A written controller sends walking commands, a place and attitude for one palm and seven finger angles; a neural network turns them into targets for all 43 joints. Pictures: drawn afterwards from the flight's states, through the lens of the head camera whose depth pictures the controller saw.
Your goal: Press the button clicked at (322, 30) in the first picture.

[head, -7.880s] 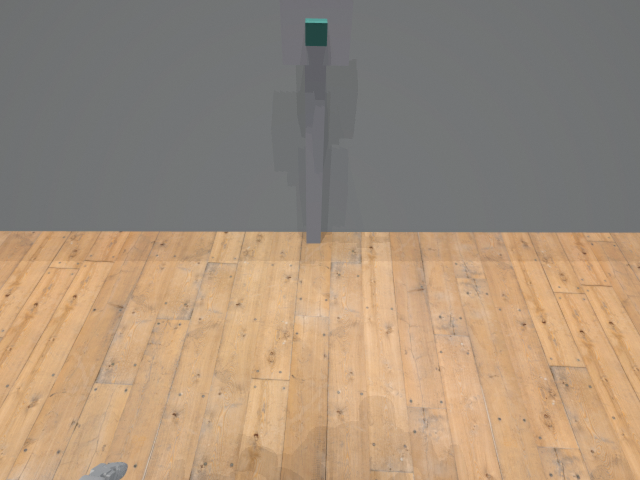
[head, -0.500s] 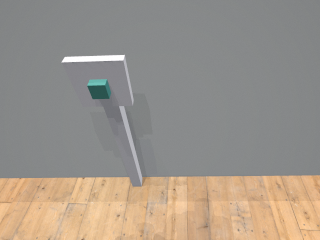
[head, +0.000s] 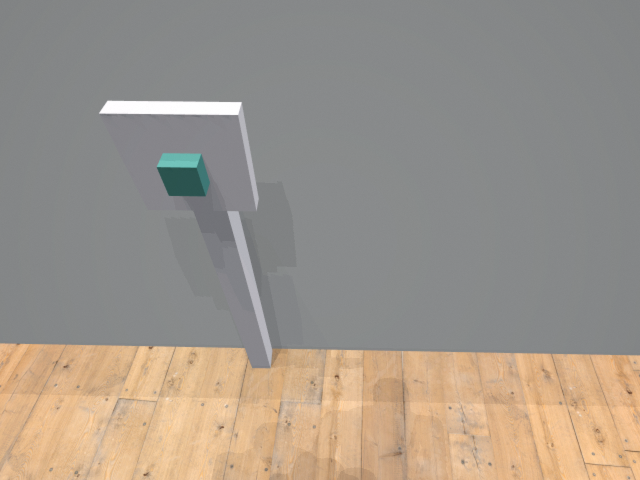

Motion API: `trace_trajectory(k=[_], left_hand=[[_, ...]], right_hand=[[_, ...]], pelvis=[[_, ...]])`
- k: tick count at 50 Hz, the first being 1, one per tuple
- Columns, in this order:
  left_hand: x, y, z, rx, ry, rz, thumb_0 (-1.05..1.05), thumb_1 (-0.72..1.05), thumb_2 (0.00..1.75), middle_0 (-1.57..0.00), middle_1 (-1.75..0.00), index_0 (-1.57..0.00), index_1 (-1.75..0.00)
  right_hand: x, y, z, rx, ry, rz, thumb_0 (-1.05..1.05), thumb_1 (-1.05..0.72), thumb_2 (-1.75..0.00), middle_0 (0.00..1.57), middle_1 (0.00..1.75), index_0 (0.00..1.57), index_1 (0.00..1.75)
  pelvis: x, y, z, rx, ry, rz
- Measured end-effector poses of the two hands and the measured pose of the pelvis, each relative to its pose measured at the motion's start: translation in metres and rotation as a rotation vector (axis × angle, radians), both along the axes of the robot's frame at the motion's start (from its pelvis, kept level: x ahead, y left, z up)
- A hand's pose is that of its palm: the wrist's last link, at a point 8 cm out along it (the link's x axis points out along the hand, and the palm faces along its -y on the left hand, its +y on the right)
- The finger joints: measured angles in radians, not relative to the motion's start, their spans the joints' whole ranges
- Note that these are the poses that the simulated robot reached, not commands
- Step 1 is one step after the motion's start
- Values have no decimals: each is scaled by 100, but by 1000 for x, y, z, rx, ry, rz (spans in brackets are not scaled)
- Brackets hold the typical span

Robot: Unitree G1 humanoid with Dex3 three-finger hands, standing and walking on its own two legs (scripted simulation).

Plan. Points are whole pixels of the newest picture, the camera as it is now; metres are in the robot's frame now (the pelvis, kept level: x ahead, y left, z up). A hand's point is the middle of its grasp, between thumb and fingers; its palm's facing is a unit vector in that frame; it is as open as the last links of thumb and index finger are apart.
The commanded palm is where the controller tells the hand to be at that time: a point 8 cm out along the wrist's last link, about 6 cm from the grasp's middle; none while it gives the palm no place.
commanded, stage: come to a stop and stand still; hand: left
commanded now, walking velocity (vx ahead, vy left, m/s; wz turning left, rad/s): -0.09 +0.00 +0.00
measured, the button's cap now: (185, 173) +0.49 +0.23 +0.10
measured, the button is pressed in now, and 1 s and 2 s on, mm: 0 0 0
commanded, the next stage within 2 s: look again from close up in 0.68 s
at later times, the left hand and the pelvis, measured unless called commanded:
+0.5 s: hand out of the picture -0.01 +0.21 -0.16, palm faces +0.01 -0.98 -0.22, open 7.4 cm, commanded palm none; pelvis -0.04 +0.03 +0.01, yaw -1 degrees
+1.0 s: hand out of the picture -0.02 +0.17 -0.17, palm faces +0.01 -0.98 -0.18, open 7.3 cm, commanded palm none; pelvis -0.02 +0.01 +0.01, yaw +0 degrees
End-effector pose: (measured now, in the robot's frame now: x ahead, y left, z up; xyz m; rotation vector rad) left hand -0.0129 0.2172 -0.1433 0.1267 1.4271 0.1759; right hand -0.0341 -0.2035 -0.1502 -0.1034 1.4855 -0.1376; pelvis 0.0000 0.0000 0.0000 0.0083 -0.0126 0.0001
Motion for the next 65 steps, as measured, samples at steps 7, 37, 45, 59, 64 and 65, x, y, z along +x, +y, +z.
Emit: trace_trajectory(k=[7, 37, 45, 59, 64, 65], left_hand=[[15, 11, 7, 37, -39, -10, 1, 93, 90, -20, -30, -20, -30], [-30, 29, 12, 13, -12, -45, 0, 91, 90, -20, -30, -20, -30], [-24, 14, 8, -10, 3, -40, 0, 91, 90, -20, -30, -20, -30], [-6, 5, 6, -5, -27, -33, 1, 92, 90, -20, -30, -20, -30], [-3, 3, 6, -5, -31, -30, 1, 92, 90, -20, -30, -20, -30], [-3, 3, 6, -5, -31, -30, 1, 92, 90, -20, -30, -20, -30]], right_hand=[[17, -2, 1, -6, -34, 11, 2, -93, -90, 20, 30, 20, 30], [-10, 9, 9, -4, -75, 26, 0, -92, -90, 20, 30, 20, 30], [-15, 12, 7, 10, -26, 10, 0, -91, -90, 20, 30, 20, 30], [10, 1, 7, -3, -58, 16, 1, -92, -90, 20, 30, 20, 30], [16, -5, 8, -13, -67, 21, 1, -92, -90, 20, 30, 20, 30], [17, -6, 8, -14, -68, 22, 1, -92, -90, 20, 30, 20, 30]], pelvis=[[-6, 0, 4, 6, 4, -2], [-30, 22, 8, 0, -5, -10], [-22, 16, 8, 1, -7, -9], [-12, 5, 7, -1, -7, -5], [-9, 3, 7, -1, -8, -3], [-9, 2, 7, -1, -7, -3]])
